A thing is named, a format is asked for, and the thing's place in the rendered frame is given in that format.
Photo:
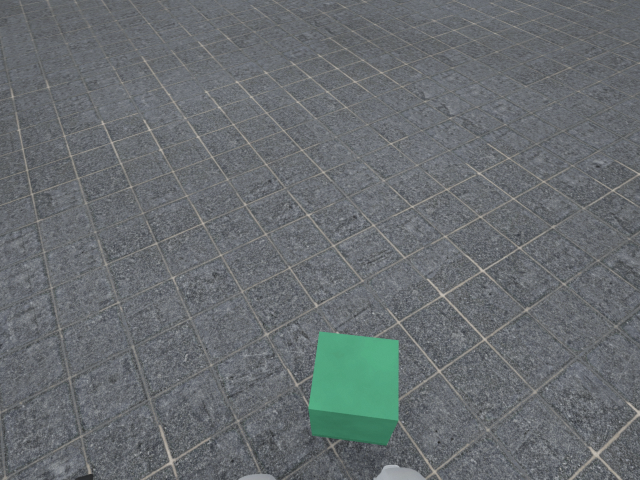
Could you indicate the carton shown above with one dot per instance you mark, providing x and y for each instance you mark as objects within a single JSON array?
[{"x": 355, "y": 388}]

